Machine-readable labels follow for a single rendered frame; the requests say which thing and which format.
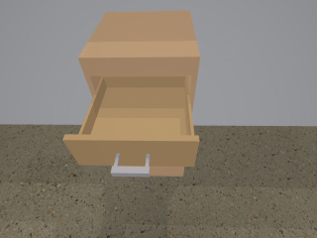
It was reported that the cabinet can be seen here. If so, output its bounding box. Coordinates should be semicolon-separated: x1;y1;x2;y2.
78;10;200;177

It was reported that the handle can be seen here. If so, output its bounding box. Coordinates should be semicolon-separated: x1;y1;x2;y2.
110;153;151;178

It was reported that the drawer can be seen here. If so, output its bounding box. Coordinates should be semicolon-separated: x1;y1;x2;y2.
62;75;200;167

